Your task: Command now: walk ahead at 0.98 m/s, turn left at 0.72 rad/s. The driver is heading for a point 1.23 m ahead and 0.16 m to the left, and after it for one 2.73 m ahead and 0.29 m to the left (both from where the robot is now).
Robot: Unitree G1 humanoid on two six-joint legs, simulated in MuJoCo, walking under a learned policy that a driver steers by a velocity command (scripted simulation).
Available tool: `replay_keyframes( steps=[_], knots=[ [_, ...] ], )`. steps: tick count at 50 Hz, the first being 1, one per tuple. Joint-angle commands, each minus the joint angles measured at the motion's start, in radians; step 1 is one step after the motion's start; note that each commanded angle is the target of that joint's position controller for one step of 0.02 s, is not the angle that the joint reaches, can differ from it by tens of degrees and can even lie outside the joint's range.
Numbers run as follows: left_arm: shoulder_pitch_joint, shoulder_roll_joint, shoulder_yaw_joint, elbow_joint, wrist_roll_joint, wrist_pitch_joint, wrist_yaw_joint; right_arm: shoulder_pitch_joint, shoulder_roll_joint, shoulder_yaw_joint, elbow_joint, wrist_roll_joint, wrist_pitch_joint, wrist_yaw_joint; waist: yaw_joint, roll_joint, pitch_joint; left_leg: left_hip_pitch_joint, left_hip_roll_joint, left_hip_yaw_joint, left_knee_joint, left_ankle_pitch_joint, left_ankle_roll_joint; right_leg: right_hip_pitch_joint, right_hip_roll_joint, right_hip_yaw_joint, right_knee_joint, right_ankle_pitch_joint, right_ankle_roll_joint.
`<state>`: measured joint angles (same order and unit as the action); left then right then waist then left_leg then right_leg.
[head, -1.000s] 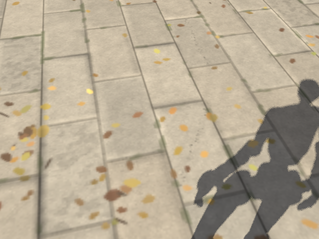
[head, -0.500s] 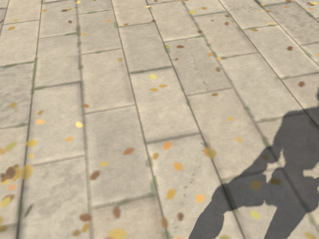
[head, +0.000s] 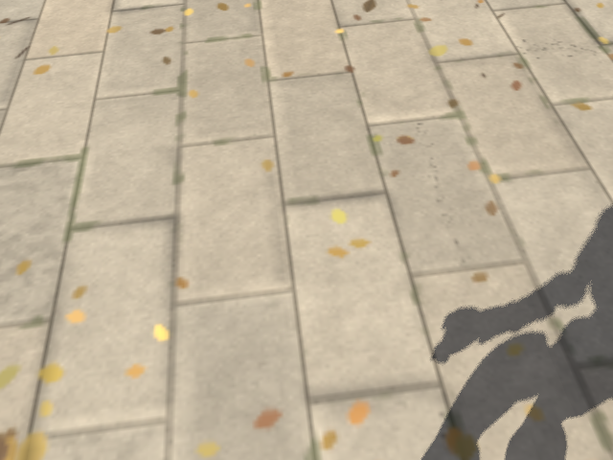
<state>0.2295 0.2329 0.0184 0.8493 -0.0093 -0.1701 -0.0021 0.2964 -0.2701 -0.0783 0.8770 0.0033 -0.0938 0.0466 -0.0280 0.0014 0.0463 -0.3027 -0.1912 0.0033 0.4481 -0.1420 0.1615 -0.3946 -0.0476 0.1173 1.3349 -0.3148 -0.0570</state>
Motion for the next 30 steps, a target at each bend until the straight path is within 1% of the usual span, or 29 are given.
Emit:
replay_keyframes(
  steps=[1,2,3,4,5,6,7,8,9,10,11,12,13,14,15,16,17,18,19,20,21,22,23,24,25,26,27,29,30],
  knots=[
    [0.043,0.085,0.024,-0.100,0.016,-0.003,0.001,-0.059,-0.051,0.003,-0.086,0.015,-0.016,-0.016,0.102,-0.041,0.004,0.056,0.262,-0.480,-0.282,-0.178,0.195,-0.239,-0.065,0.019,-0.118,-0.053,0.033],
    [-0.001,0.088,0.022,-0.127,0.021,0.002,0.004,-0.058,-0.063,0.003,-0.092,0.022,-0.015,-0.026,0.106,-0.029,0.047,-0.050,0.254,-0.459,-0.309,-0.199,0.192,-0.220,-0.077,-0.001,-0.216,-0.031,0.058],
    [-0.084,0.094,0.017,-0.164,0.030,0.001,0.008,-0.052,-0.081,-0.001,-0.103,0.023,-0.017,-0.039,0.085,-0.021,0.087,-0.151,0.232,-0.428,-0.331,-0.173,0.187,-0.184,-0.069,-0.031,-0.335,0.063,0.083],
    [-0.163,0.087,0.012,-0.189,0.039,-0.001,0.008,-0.038,-0.099,-0.007,-0.108,0.021,-0.020,-0.052,0.060,-0.009,0.104,-0.231,0.199,-0.387,-0.329,-0.131,0.169,-0.114,-0.048,-0.056,-0.458,0.191,0.099],
    [-0.216,0.072,0.007,-0.209,0.041,-0.001,0.006,-0.025,-0.113,-0.012,-0.109,0.022,-0.020,-0.060,0.038,0.007,0.107,-0.298,0.162,-0.338,-0.308,-0.097,0.136,-0.017,-0.024,-0.073,-0.586,0.322,0.109],
    [-0.252,0.064,0.007,-0.227,0.036,-0.001,0.003,0.010,-0.127,-0.018,-0.106,0.022,-0.020,-0.062,0.010,0.015,0.092,-0.339,0.153,-0.324,-0.290,-0.103,0.108,0.078,0.005,-0.087,-0.660,0.443,0.117],
    [-0.271,0.078,0.015,-0.242,0.021,0.002,0.003,0.049,-0.136,-0.024,-0.102,0.028,-0.020,-0.061,-0.011,0.021,0.068,-0.330,0.165,-0.345,-0.273,-0.146,0.087,0.138,0.025,-0.078,-0.709,0.520,0.126],
    [-0.283,0.100,0.025,-0.256,0.004,0.006,0.006,0.076,-0.137,-0.026,-0.100,0.040,-0.019,-0.063,-0.022,0.037,0.049,-0.270,0.175,-0.377,-0.243,-0.187,0.069,0.155,0.030,-0.050,-0.756,0.535,0.134],
    [-0.303,0.118,0.033,-0.271,-0.011,0.011,0.009,0.097,-0.129,-0.026,-0.099,0.049,-0.017,-0.065,-0.029,0.054,0.040,-0.185,0.185,-0.407,-0.206,-0.203,0.056,0.137,0.031,-0.024,-0.800,0.504,0.139],
    [-0.321,0.132,0.039,-0.284,-0.021,0.011,0.010,0.115,-0.117,-0.026,-0.096,0.053,-0.011,-0.067,-0.033,0.066,0.037,-0.096,0.197,-0.434,-0.160,-0.197,0.044,0.114,0.029,-0.005,-0.838,0.457,0.136],
    [-0.317,0.151,0.048,-0.289,-0.028,0.008,0.010,0.130,-0.109,-0.026,-0.094,0.052,-0.003,-0.068,-0.024,0.076,0.024,-0.018,0.215,-0.456,-0.100,-0.146,0.033,0.110,0.031,-0.002,-0.857,0.396,0.126],
    [-0.250,0.182,0.067,-0.279,-0.032,0.003,0.011,0.135,-0.105,-0.026,-0.095,0.043,0.007,-0.068,0.018,0.086,-0.021,0.043,0.220,-0.455,0.004,-0.004,0.014,0.164,0.044,-0.015,-0.852,0.303,0.104],
    [-0.081,0.217,0.091,-0.252,-0.034,-0.001,0.013,0.117,-0.098,-0.020,-0.106,0.026,0.013,-0.061,0.115,0.093,-0.130,0.062,0.190,-0.419,0.205,0.166,-0.019,0.325,0.029,-0.026,-0.819,0.245,0.071],
    [0.178,0.261,0.103,-0.221,-0.025,0.005,0.023,0.080,-0.042,0.004,-0.145,-0.009,0.017,-0.050,0.232,0.053,-0.329,-0.098,0.158,-0.345,0.543,0.147,-0.050,0.661,-0.122,0.095,-0.720,0.073,0.015],
    [0.256,0.369,0.119,-0.184,0.027,0.015,0.006,0.267,0.070,0.038,-0.196,0.046,0.005,-0.044,0.108,-0.437,-0.533,-0.414,0.042,-0.224,0.926,-0.426,-0.108,0.977,-0.429,0.740,-0.940,-0.204,-0.182],
    [0.218,0.287,0.108,-0.193,0.022,0.026,-0.003,0.240,-0.028,0.035,-0.191,0.074,0.015,-0.057,0.120,-0.442,-0.479,-0.553,0.163,-0.201,1.057,-0.381,-0.112,0.941,-0.437,0.880,-1.012,-0.340,-0.177],
    [0.146,0.184,0.085,-0.211,0.024,0.042,0.007,0.095,-0.094,0.018,-0.208,0.058,0.028,-0.066,0.156,-0.280,-0.291,-0.607,0.200,-0.160,1.088,-0.322,-0.126,0.808,-0.381,0.638,-0.999,-0.127,-0.137],
    [0.078,0.159,0.076,-0.205,0.036,0.058,0.010,0.000,-0.119,0.007,-0.229,0.029,0.038,-0.069,0.142,-0.107,-0.163,-0.565,0.231,-0.122,1.060,-0.278,-0.143,0.627,-0.339,0.411,-0.969,0.267,-0.110],
    [0.032,0.140,0.072,-0.193,0.044,0.068,0.008,-0.065,-0.126,-0.006,-0.251,0.002,0.045,-0.068,0.114,-0.021,-0.090,-0.506,0.256,-0.104,0.998,-0.278,-0.145,0.476,-0.277,0.235,-0.960,0.552,-0.086],
    [-0.005,0.132,0.069,-0.178,0.047,0.067,0.011,-0.029,-0.109,-0.014,-0.271,0.017,0.057,-0.060,0.051,-0.093,-0.078,-0.452,0.291,-0.110,0.954,-0.286,-0.151,0.386,-0.266,0.152,-0.957,0.652,-0.091],
    [-0.041,0.106,0.064,-0.166,0.033,0.065,0.009,-0.018,-0.082,-0.011,-0.280,0.034,0.073,-0.055,0.027,-0.119,-0.051,-0.430,0.316,-0.097,0.884,-0.298,-0.153,0.326,-0.243,0.082,-0.987,0.655,-0.085],
    [-0.071,0.101,0.065,-0.156,0.016,0.063,0.009,-0.041,-0.054,-0.004,-0.300,0.043,0.085,-0.051,0.018,-0.134,-0.017,-0.426,0.326,-0.077,0.797,-0.287,-0.158,0.273,-0.234,0.017,-1.025,0.664,-0.084],
    [-0.102,0.124,0.073,-0.152,0.009,0.063,0.014,-0.068,-0.042,0.001,-0.318,0.040,0.090,-0.048,0.010,-0.119,-0.003,-0.412,0.324,-0.057,0.705,-0.246,-0.165,0.238,-0.236,-0.024,-1.058,0.676,-0.093],
    [-0.125,0.157,0.083,-0.152,0.004,0.065,0.019,-0.081,-0.049,0.000,-0.326,0.030,0.092,-0.042,0.008,-0.105,-0.012,-0.380,0.319,-0.039,0.604,-0.154,-0.171,0.222,-0.242,-0.066,-1.078,0.700,-0.101],
    [-0.142,0.191,0.094,-0.150,0.003,0.069,0.025,-0.077,-0.050,0.001,-0.324,0.021,0.092,-0.032,0.001,-0.098,-0.045,-0.310,0.314,-0.028,0.498,-0.033,-0.167,0.218,-0.234,-0.118,-1.083,0.691,-0.092],
    [-0.166,0.211,0.100,-0.150,0.000,0.073,0.030,-0.070,-0.055,-0.001,-0.315,0.017,0.094,-0.020,-0.005,-0.097,-0.070,-0.241,0.296,-0.009,0.405,0.065,-0.158,0.221,-0.211,-0.178,-1.077,0.679,-0.076],
    [-0.177,0.221,0.103,-0.148,-0.008,0.075,0.033,-0.074,-0.066,-0.005,-0.309,0.016,0.097,-0.009,-0.005,-0.097,-0.081,-0.189,0.277,0.010,0.340,0.127,-0.149,0.232,-0.197,-0.225,-1.063,0.668,-0.057],
    [-0.115,0.238,0.104,-0.120,-0.034,0.073,0.026,-0.131,-0.080,-0.009,-0.330,0.005,0.098,0.007,0.015,-0.071,-0.082,-0.104,0.236,0.016,0.244,0.141,-0.116,0.241,-0.197,-0.233,-1.026,0.693,-0.051],
    [-0.094,0.257,0.108,-0.111,-0.044,0.072,0.022,-0.142,-0.099,-0.017,-0.340,0.000,0.095,0.011,0.009,-0.065,-0.082,-0.067,0.210,0.017,0.205,0.116,-0.096,0.255,-0.204,-0.228,-0.993,0.744,-0.053]
  ],
)
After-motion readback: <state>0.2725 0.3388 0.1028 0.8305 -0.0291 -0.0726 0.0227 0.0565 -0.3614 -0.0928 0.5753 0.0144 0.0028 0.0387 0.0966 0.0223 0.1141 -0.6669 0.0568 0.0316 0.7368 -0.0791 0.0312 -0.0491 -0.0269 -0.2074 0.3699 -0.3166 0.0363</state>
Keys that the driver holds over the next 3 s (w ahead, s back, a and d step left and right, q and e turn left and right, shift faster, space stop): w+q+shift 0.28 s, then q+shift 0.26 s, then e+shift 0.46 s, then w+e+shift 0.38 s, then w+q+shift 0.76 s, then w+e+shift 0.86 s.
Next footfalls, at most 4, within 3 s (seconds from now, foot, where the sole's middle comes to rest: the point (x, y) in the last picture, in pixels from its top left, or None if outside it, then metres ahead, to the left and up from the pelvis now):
0.28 right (412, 446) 0.50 -0.17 -0.77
0.68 left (253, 400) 0.62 0.17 -0.77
1.14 right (367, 387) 0.64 -0.09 -0.77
1.60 left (273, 240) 1.09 0.13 -0.77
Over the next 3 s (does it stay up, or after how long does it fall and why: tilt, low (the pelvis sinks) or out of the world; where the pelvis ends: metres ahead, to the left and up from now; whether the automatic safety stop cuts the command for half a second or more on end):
stays up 2.08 0.31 -0.03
